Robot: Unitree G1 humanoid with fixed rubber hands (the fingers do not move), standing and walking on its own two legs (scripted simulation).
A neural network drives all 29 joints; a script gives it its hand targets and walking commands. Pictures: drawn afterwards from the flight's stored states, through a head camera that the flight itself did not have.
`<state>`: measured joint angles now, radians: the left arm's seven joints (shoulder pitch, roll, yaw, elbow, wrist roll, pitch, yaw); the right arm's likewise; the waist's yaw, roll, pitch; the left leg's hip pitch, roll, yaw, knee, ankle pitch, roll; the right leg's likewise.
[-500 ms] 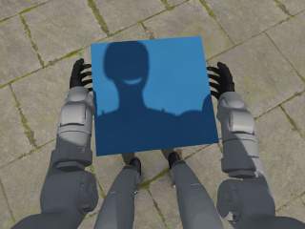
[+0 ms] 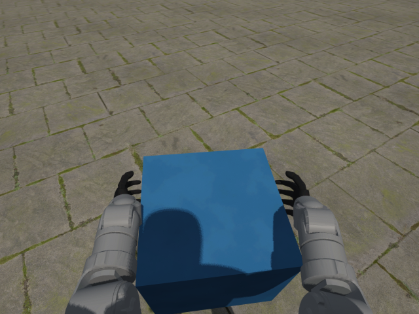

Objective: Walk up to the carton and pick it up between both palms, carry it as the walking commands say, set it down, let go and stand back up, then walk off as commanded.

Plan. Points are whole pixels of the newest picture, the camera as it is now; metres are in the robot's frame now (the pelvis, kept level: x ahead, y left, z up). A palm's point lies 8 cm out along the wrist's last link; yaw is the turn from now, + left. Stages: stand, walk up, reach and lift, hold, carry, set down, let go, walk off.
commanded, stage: reach and lift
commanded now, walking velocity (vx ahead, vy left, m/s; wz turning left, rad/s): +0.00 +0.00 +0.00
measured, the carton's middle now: (210, 231) +0.33 -0.03 -0.08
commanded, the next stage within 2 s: hold in 1.20 s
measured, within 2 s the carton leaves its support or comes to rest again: neither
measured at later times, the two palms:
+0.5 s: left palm (113, 211) +0.33 +0.17 +0.04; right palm (286, 204) +0.31 -0.19 +0.03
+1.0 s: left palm (114, 215) +0.33 +0.17 +0.04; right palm (288, 207) +0.31 -0.20 +0.02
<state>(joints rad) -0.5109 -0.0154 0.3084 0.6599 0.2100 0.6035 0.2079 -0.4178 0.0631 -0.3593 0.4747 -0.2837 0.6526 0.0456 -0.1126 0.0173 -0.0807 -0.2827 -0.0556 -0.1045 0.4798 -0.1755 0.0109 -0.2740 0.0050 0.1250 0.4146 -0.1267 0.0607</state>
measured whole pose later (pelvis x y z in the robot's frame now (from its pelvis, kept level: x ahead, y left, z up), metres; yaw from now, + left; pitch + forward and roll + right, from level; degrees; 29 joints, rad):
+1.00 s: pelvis +0.04 -0.02 +0.01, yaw +0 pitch -2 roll +0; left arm -0.27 -0.07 0.28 0.37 0.19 0.64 0.19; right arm -0.20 0.06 -0.23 0.30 -0.24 0.71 0.06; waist -0.03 0.03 -0.05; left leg -0.13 -0.03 -0.11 0.33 -0.16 -0.01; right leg -0.15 0.01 0.10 0.31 -0.14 0.03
